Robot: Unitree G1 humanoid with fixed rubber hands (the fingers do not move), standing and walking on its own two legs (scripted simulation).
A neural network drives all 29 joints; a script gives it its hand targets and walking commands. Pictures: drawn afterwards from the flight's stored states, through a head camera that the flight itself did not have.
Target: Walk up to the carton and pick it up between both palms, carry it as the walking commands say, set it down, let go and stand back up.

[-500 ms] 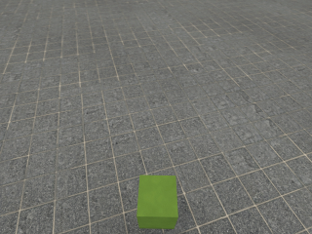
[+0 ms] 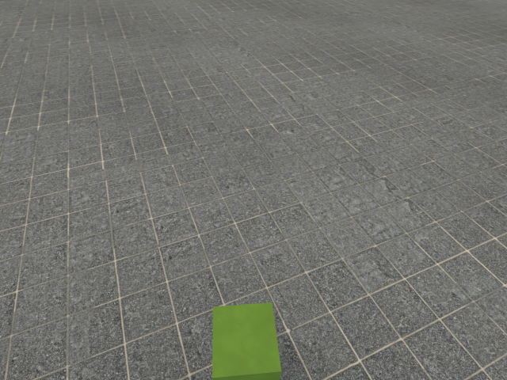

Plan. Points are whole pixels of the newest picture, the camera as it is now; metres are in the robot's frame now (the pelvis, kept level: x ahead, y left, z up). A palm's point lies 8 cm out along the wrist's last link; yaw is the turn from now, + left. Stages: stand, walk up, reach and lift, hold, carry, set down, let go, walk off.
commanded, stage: walk up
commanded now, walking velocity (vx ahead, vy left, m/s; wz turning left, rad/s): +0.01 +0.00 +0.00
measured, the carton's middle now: (244, 350) +0.40 +0.01 -0.64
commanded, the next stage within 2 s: stand in 0.18 s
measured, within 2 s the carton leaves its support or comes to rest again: neither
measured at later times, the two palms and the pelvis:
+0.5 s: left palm out of the picture -0.04 +0.19 -0.15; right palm out of the picture -0.01 -0.22 -0.15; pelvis +0.00 -0.01 +0.00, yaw +0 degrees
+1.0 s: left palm out of the picture +0.04 +0.21 -0.16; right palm out of the picture +0.07 -0.24 -0.15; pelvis -0.02 -0.02 -0.02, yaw -3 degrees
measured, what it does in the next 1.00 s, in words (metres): stands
